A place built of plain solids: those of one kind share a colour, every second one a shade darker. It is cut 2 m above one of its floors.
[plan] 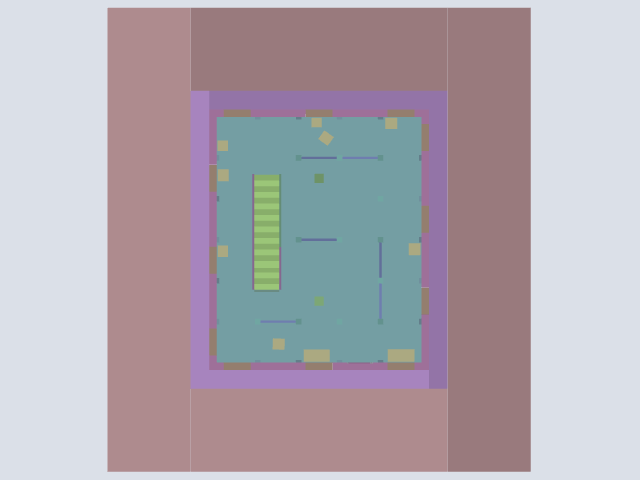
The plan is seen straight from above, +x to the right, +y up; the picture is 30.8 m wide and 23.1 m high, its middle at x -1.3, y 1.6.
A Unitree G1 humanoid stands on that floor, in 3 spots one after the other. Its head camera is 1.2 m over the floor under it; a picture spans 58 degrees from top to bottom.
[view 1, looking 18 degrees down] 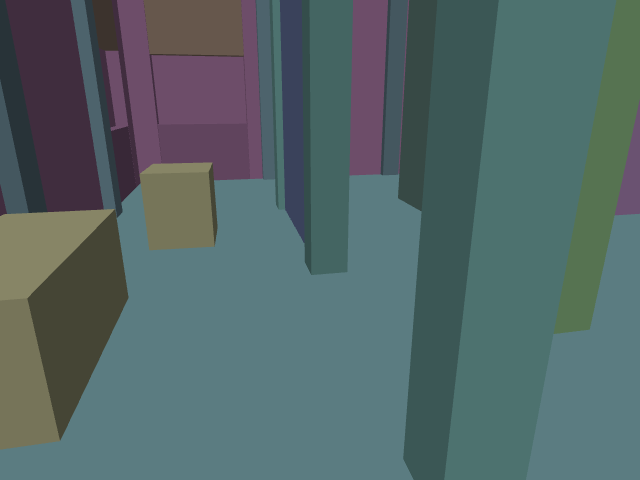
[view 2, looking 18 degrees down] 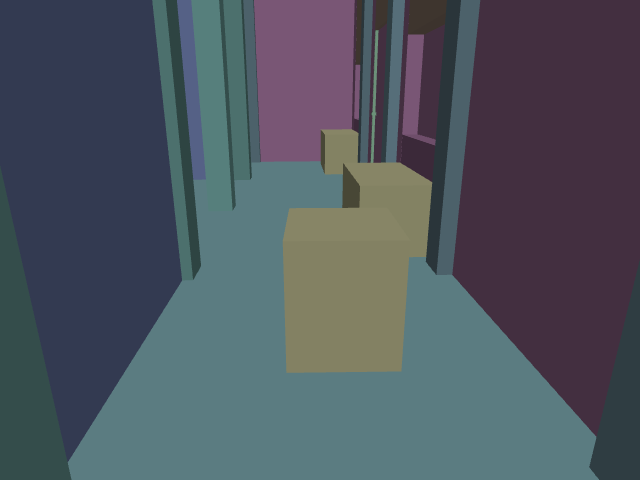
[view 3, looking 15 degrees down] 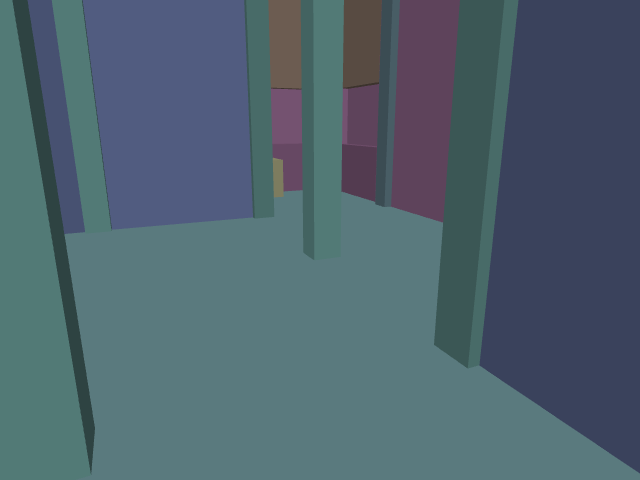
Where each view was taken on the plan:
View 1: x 0.63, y -3.00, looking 168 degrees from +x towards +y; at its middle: post_storey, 3.03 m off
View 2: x -5.28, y -3.20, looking -3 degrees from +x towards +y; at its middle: chest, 1.82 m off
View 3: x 0.00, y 0.00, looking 66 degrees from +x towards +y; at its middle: post_storey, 3.91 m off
